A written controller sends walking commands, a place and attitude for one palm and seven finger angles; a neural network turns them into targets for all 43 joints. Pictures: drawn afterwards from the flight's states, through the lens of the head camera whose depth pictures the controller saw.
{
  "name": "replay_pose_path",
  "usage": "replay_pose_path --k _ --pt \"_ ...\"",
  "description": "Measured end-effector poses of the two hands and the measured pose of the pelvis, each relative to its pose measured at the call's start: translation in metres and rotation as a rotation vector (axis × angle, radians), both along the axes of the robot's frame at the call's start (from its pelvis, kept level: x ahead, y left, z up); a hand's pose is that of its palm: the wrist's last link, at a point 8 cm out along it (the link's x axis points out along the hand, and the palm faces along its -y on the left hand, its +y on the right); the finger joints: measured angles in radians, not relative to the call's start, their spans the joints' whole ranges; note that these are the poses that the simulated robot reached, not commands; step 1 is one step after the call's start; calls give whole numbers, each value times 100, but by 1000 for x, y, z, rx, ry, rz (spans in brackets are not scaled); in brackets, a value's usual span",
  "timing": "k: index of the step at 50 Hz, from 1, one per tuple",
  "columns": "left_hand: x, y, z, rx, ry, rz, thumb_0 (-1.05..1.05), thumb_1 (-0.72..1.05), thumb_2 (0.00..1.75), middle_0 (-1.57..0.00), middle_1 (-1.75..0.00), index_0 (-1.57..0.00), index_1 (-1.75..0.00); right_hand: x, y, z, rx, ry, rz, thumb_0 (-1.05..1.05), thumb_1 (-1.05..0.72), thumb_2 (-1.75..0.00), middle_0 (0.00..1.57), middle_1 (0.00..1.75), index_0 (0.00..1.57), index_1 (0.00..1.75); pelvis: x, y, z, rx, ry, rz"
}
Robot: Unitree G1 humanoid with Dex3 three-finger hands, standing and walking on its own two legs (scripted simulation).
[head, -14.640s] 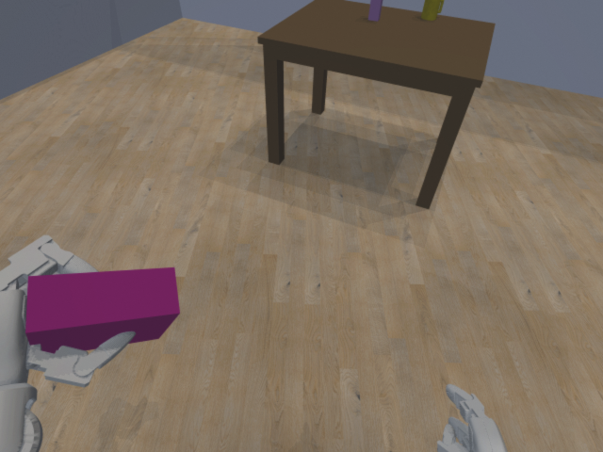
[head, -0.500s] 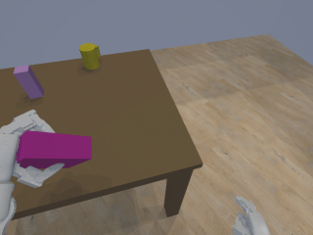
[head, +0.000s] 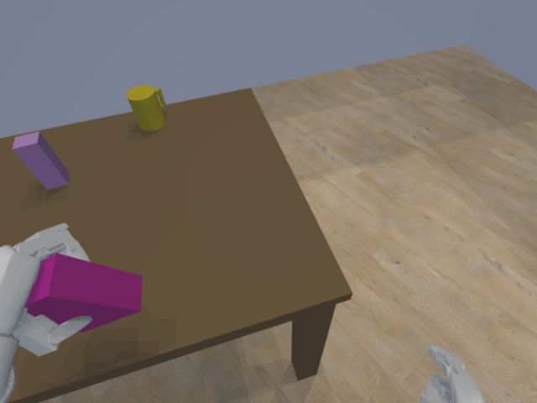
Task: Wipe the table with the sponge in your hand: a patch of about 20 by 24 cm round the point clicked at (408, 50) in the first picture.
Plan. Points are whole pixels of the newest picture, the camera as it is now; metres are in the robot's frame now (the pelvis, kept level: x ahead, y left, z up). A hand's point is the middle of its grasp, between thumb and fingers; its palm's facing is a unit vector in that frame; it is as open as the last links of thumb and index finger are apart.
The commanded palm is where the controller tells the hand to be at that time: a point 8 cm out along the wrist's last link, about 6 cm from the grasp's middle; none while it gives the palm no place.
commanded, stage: turn the palm down, sponge in hand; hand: left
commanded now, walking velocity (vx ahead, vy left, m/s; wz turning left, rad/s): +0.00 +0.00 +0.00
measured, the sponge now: (86, 299) +0.21 +0.27 +0.08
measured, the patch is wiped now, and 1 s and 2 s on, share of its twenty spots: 0.00 0.00 0.00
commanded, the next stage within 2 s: move the sponge above the wiping area in 1.26 s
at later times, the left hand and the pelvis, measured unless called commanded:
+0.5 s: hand (52, 284) +0.22 +0.30 +0.11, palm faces +0.10 -0.24 -0.97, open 9.1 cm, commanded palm +0.19 +0.30 +0.17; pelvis +0.00 +0.02 +0.01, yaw +0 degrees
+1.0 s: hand (62, 296) +0.21 +0.29 +0.10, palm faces +0.01 -0.09 -1.00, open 9.1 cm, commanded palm +0.18 +0.28 +0.17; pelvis -0.01 +0.00 +0.02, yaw +0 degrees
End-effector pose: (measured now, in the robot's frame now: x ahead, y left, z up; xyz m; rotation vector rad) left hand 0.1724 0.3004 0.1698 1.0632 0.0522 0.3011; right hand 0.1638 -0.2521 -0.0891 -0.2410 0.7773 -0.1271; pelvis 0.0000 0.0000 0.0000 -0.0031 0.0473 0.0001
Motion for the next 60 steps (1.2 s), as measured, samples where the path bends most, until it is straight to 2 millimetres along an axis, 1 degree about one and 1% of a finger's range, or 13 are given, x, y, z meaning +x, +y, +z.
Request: replay_pose_path --k 3,8,14,17,21,26,33,41,44,48,53,57,60 --pt "4 -1 -4 25 13 -10 -1 -41 105 -82 -140 -83 -140 9 9 2 2 -17 5 1 -91 -90 20 30 20 30 3 6 -1 -1 6 1" --pt "11 -4 -1 80 2 -21 -1 -42 105 -82 -140 -83 -140 24 29 7 32 -51 16 1 -91 -90 20 30 20 30 7 14 0 -5 6 -4" --pt "18 10 1 128 44 59 -1 -42 105 -82 -140 -83 -140 38 52 12 76 -66 36 1 -90 -90 20 30 20 30 8 21 4 -6 -10 -11" --pt "19 13 -1 149 85 87 -1 -42 105 -82 -140 -83 -140 44 60 15 86 -72 53 1 -90 -90 20 30 20 30 8 23 6 -6 -18 -10" --pt "19 9 -3 178 128 79 -1 -41 105 -82 -140 -83 -140 49 66 19 89 -79 73 1 -90 -90 20 30 20 30 7 24 9 -5 -29 -9" --pt "18 5 -4 227 156 75 -1 -42 105 -82 -140 -83 -140 53 65 21 87 -74 90 1 -90 -90 20 30 20 30 4 22 11 -4 -43 -5" --pt "16 3 -6 281 186 123 -1 -42 105 -82 -140 -83 -140 54 56 20 87 -64 96 1 -90 -90 20 30 20 30 0 14 14 -1 -61 3" --pt "15 -13 -6 349 221 113 -1 -42 105 -82 -140 -83 -140 57 44 21 95 -82 99 1 -90 -90 20 30 20 30 -3 6 15 3 -83 5" --pt "14 -16 -6 371 229 123 -1 -42 105 -82 -140 -83 -140 58 41 21 101 -88 100 1 -90 -90 20 30 20 30 -4 3 15 4 -90 4" --pt "13 -17 -9 364 247 141 -1 -42 105 -82 -140 -83 -140 61 39 23 107 -101 102 1 -91 -90 20 30 20 30 -6 -1 15 6 -95 6" --pt "13 -23 -12 361 262 121 -1 -42 105 -82 -140 -83 -140 63 38 26 103 -120 107 1 -91 -90 20 30 20 30 -7 -3 15 6 -100 4" --pt "14 -26 -11 369 250 104 -1 -42 105 -82 -140 -83 -140 64 38 27 102 -125 108 1 -91 -90 20 30 20 30 -7 -3 16 5 -102 0" --pt "15 -25 -10 371 240 110 -1 -42 105 -82 -140 -83 -140 64 39 27 104 -122 105 1 -90 -90 20 30 20 30 -7 -3 16 5 -104 -5"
